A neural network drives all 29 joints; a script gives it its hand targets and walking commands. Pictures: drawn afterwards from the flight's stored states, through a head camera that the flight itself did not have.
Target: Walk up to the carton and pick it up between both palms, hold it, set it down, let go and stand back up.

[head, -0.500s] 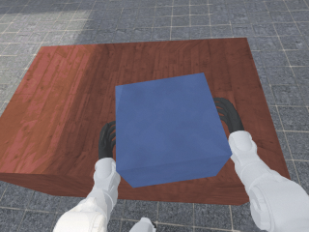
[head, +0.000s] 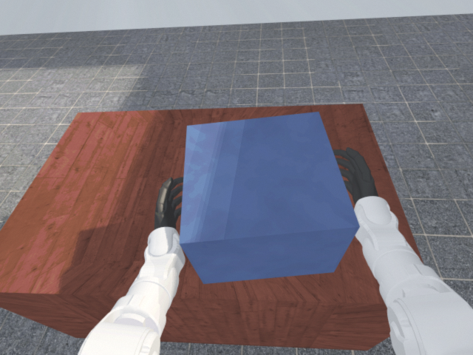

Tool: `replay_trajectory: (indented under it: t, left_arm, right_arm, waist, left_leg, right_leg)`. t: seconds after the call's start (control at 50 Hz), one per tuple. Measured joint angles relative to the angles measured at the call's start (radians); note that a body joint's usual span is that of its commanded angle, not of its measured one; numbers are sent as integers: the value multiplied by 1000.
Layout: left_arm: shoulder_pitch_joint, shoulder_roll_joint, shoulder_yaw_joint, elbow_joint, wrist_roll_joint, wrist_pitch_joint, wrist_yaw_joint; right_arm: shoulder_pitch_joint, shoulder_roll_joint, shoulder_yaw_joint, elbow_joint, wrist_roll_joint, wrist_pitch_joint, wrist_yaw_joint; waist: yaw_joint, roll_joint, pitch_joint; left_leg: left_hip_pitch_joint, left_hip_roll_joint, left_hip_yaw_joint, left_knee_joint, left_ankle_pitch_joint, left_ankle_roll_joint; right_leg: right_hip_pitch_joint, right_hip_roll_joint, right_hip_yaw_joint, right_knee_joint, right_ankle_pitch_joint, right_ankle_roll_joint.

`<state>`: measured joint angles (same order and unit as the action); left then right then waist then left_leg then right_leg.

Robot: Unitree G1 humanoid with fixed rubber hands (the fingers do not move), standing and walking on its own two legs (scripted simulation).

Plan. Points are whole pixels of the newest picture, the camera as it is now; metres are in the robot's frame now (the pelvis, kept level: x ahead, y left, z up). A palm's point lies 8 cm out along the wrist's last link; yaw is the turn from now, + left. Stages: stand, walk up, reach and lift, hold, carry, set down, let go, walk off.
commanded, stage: reach and lift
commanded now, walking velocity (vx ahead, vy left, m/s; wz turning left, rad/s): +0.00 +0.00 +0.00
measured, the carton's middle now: (260, 199) +0.43 +0.06 +0.00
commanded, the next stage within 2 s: none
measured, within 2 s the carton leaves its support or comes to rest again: neither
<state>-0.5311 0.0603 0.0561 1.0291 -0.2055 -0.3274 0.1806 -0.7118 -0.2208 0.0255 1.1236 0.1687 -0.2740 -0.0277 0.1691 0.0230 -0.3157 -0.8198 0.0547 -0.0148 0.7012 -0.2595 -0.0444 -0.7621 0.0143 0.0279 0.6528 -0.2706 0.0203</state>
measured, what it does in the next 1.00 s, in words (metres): stands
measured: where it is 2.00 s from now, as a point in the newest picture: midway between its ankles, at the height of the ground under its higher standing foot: outside the picture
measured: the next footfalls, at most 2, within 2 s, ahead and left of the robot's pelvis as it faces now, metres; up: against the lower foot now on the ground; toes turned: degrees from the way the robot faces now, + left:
none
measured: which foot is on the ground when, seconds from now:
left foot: down 0.00-1.00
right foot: down 0.00-1.00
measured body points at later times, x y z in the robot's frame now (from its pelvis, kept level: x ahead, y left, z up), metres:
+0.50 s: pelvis +0.00 +0.00 +0.02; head +0.00 -0.01 +0.47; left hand +0.35 +0.21 +0.07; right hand +0.43 -0.14 +0.11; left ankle +0.03 +0.13 -0.71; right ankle +0.01 -0.14 -0.71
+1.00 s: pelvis +0.00 +0.00 +0.03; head -0.03 +0.00 +0.48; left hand +0.37 +0.21 +0.14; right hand +0.42 -0.15 +0.16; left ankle +0.03 +0.13 -0.71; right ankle +0.01 -0.14 -0.71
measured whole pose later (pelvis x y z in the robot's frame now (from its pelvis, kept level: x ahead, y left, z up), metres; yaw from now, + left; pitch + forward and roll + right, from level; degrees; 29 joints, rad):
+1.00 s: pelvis +0.00 +0.00 +0.03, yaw +1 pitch +8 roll -2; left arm -0.57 0.13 0.12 0.70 -0.09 0.24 0.11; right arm -0.67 -0.19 0.03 0.80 0.21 0.19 -0.15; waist 0.06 0.01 -0.24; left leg -0.41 0.06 -0.01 0.45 -0.18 -0.04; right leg -0.34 0.01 0.03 0.37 -0.17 0.02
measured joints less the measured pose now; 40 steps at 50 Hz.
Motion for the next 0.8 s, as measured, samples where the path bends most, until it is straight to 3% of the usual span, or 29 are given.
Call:
replay_trajectory:
  t: [0.18,0.48,0.68,0.8]
  left_arm:
    - [10,3,0,-50,0,115,1]
    - [28,13,0,-150,0,260,2]
    - [-7,38,0,-188,3,364,-11]
    - [-30,63,24,-214,28,427,-42]
  right_arm:
    - [3,-1,0,-20,27,95,0]
    - [30,-2,0,-125,41,236,-22]
    - [28,0,0,-195,41,334,-59]
    - [28,18,0,-251,41,395,-97]
  waist:
    - [-29,1,27]
    - [-47,1,37]
    - [-58,0,44]
    - [-79,-1,50]
  left_leg:
    - [151,1,0,-93,25,3]
    - [240,1,0,-178,70,6]
    - [297,1,0,-214,85,6]
    - [340,1,0,-230,85,6]
  right_leg:
    - [165,0,0,-123,41,1]
    - [246,0,0,-193,80,1]
    - [298,0,0,-217,89,1]
    - [345,0,0,-241,93,1]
